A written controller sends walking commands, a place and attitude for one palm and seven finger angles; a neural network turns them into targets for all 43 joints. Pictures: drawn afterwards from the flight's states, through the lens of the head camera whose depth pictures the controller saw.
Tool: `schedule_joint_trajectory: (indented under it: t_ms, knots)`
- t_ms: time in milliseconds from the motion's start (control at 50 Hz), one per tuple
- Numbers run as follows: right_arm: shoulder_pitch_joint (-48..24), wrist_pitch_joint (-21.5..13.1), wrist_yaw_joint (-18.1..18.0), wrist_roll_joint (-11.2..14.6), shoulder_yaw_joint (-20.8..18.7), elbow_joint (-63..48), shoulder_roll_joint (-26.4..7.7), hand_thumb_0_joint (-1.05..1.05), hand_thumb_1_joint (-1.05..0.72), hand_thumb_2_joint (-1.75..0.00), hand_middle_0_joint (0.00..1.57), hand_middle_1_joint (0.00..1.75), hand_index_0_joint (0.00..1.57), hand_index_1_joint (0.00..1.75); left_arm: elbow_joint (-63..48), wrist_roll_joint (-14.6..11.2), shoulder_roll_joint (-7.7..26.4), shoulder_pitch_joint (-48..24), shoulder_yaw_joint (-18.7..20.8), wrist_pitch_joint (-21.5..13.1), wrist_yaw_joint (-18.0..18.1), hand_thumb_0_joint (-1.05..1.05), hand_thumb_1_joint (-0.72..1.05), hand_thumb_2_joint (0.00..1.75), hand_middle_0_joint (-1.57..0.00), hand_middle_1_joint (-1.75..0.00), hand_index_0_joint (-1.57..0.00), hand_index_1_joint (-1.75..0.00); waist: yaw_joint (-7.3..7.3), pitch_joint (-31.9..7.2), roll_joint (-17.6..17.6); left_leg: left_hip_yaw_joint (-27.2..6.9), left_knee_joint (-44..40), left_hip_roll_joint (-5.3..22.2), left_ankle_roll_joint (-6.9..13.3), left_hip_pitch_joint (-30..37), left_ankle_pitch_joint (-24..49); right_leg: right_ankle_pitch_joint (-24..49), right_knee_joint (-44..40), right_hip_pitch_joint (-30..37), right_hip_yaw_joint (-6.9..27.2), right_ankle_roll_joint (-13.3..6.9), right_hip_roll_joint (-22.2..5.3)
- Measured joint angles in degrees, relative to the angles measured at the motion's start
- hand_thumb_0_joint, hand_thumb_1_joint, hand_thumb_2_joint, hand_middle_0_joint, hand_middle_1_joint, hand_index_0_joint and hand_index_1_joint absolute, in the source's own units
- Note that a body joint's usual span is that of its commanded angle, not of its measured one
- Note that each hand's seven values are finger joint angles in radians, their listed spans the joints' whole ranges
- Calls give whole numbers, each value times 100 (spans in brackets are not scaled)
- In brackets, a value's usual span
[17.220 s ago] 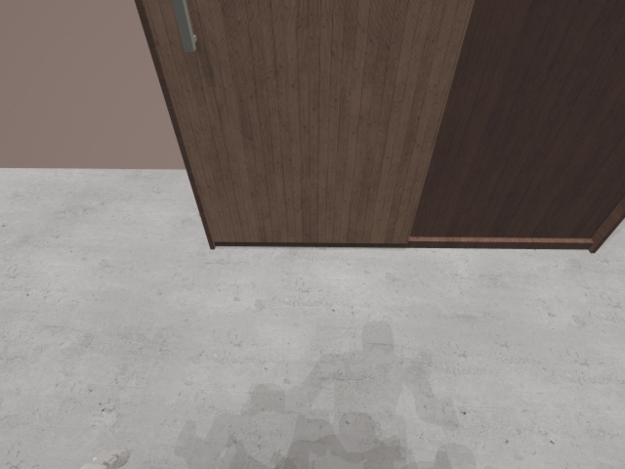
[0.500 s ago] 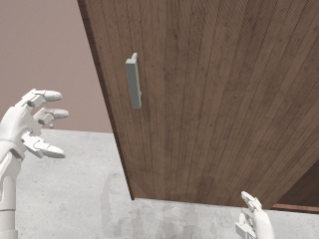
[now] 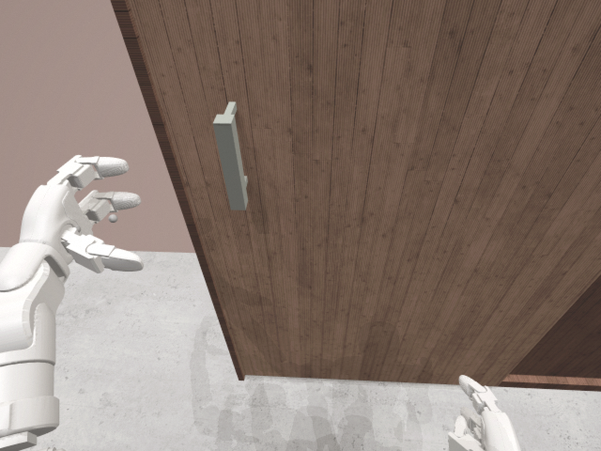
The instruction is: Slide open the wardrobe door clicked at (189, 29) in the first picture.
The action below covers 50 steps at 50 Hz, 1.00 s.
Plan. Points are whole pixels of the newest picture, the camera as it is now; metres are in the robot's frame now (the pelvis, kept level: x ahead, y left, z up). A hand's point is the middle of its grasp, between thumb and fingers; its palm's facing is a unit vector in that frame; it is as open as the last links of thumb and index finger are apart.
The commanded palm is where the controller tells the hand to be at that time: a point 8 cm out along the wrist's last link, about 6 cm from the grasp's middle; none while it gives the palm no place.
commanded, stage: move the hooked fingers beside the handle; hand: left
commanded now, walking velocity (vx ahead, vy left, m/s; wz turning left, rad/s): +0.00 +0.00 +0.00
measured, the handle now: (235, 157) +0.48 +0.15 +0.16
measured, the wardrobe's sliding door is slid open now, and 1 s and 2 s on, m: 0.00 0.00 0.00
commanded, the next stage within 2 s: none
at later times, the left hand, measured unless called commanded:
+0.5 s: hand (150, 195) +0.36 +0.23 +0.18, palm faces +0.09 -1.00 -0.04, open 14.0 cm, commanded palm +0.33 +0.27 +0.18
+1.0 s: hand (178, 183) +0.41 +0.21 +0.17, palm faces +0.10 -0.99 -0.03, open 14.0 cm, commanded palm +0.39 +0.26 +0.17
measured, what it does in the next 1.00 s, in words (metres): stands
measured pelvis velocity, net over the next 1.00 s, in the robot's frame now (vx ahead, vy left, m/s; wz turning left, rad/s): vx -0.01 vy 0.00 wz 0.00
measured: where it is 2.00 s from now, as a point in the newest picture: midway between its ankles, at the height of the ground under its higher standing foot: outside the picture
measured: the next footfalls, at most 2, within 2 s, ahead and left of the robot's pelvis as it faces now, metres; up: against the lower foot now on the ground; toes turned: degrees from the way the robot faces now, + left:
none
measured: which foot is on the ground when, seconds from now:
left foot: down 0.00-1.00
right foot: down 0.00-1.00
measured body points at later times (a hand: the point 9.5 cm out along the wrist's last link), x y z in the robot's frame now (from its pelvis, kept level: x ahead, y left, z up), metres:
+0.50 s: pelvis +0.00 -0.01 +0.00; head -0.01 -0.02 +0.45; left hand +0.35 +0.28 +0.19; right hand +0.16 -0.25 -0.09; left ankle -0.02 +0.12 -0.74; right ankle +0.01 -0.10 -0.74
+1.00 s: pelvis -0.01 +0.00 +0.00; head +0.00 -0.01 +0.45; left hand +0.39 +0.26 +0.18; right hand +0.12 -0.26 -0.10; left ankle -0.02 +0.12 -0.74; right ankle +0.01 -0.10 -0.74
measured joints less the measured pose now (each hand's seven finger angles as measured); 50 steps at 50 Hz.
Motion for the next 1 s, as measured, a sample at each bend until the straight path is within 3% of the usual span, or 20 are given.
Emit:
schedule_joint_trajectory:
  t_ms: [160,420,660,800,1000]
  knots:
    - [71,35,-49,34,-97,95,-88,2,-90,-90,20,30,20,30,32,-22,-174,-118,-215,-135,-16,-1,-50,30,-30,-120,-30,-120,33,22,14,-63,74,1,-12,-43,-48,-63,57,-12,-60,-9,-3]
    - [60,123,-30,13,-79,75,-23,1,-90,-90,20,30,20,30,790,136,-95,-756,-265,-285,157,-1,-50,30,-30,-120,-30,-120,-110,-25,-11,-27,100,41,-39,-199,-36,-42,95,-194,-24,-42,37]
    - [191,251,10,22,-114,157,-17,1,-90,-90,20,30,20,30,1179,264,-266,-1097,-488,-267,402,-1,-50,30,-30,-120,-31,-120,-186,-77,-15,-10,107,24,-23,-285,-21,-29,117,-291,-6,-28,20]
    - [271,245,24,-7,-150,185,5,1,-90,-90,20,30,20,30,1219,350,-353,-1294,-568,-553,568,-1,-50,30,-30,-120,-30,-120,-195,-47,-26,10,63,33,-22,-278,15,31,48,-280,15,-29,33]
    - [270,329,45,-12,-136,247,-14,1,-90,-90,20,30,20,30,2340,479,-176,-2037,-630,-464,643,-1,-50,30,-30,-120,-31,-120,-334,-50,-62,-26,138,25,-13,-511,47,73,74,-477,-21,-26,22]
